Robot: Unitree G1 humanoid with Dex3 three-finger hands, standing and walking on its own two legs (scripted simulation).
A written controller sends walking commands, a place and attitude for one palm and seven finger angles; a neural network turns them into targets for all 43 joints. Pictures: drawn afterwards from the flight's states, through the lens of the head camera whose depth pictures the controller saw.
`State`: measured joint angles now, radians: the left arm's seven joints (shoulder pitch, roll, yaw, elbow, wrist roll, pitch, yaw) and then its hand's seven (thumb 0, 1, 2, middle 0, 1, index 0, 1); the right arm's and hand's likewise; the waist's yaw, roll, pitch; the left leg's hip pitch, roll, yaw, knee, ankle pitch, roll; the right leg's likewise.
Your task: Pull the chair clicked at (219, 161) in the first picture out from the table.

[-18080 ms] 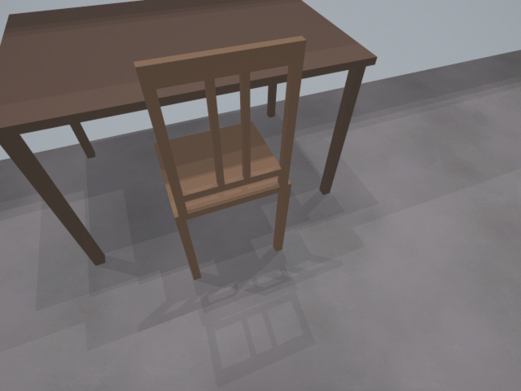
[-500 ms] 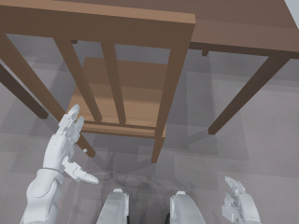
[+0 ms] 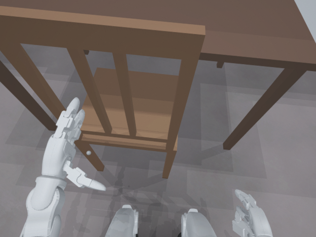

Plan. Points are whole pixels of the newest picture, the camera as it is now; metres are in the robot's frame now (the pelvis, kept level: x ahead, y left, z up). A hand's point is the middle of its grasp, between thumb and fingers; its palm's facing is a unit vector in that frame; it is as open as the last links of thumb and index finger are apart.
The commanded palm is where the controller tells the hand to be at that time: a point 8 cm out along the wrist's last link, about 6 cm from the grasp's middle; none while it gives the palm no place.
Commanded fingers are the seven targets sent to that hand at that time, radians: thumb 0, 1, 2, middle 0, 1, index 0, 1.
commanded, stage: aim the fingers beside a spindle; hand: left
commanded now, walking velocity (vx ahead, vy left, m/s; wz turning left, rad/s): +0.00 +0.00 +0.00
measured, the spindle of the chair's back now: (96, 100) +0.45 +0.18 +0.04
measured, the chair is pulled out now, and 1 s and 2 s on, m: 0.00 0.00 0.00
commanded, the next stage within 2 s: push the fingers through the gap in 1.00 s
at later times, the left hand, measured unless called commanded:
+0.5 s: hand (101, 169) +0.28 +0.15 -0.01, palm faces -0.16 -0.99 +0.01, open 16.9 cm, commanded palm +0.28 +0.22 +0.03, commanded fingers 0.00 -0.50 0.30 -0.06 -0.08 -0.06 -0.08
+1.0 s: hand (85, 150) +0.30 +0.17 +0.06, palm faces -0.03 -0.99 -0.12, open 16.9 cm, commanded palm +0.28 +0.22 +0.02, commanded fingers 0.00 -0.50 0.30 -0.06 -0.08 -0.06 -0.08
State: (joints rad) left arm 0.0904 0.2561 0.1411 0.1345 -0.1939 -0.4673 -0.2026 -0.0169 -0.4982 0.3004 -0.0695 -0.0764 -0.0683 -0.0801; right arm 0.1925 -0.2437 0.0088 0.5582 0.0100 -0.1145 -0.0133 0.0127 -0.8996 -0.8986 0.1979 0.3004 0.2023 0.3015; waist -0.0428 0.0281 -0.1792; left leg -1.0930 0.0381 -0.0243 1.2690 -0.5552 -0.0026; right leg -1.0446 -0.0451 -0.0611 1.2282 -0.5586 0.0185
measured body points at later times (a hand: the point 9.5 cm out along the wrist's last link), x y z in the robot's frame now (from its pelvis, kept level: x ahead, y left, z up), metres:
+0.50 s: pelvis +0.00 +0.00 -0.01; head +0.11 +0.01 +0.43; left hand +0.28 +0.20 +0.00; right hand +0.16 -0.26 -0.10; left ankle +0.02 +0.12 -0.63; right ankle +0.01 -0.14 -0.63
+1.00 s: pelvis +0.00 +0.00 +0.00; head +0.10 +0.01 +0.44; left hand +0.30 +0.23 +0.07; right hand +0.16 -0.25 -0.10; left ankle +0.02 +0.12 -0.63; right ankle +0.01 -0.14 -0.63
